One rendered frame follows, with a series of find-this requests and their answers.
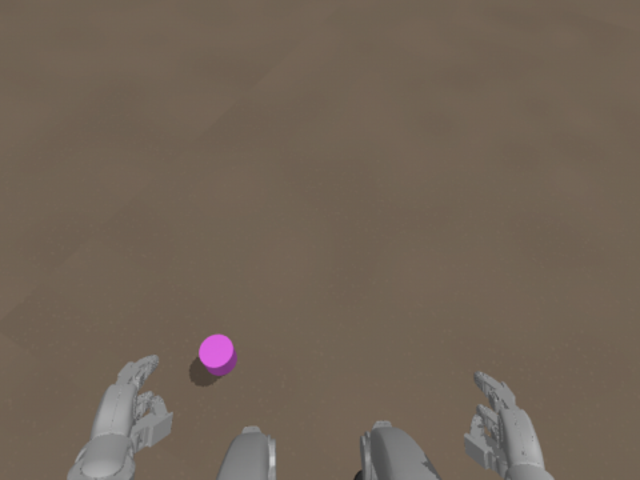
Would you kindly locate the left robot arm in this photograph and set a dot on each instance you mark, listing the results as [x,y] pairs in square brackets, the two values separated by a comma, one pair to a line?
[106,457]

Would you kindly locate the right robot hand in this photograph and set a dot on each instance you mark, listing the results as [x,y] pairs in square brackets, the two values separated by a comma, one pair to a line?
[513,439]

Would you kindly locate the can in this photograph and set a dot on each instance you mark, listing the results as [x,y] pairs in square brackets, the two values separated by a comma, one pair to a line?
[218,354]

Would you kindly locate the left robot hand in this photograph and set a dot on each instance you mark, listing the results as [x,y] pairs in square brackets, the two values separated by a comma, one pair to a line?
[121,410]

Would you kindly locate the right robot arm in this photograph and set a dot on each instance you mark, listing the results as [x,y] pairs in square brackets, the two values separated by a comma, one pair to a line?
[527,472]

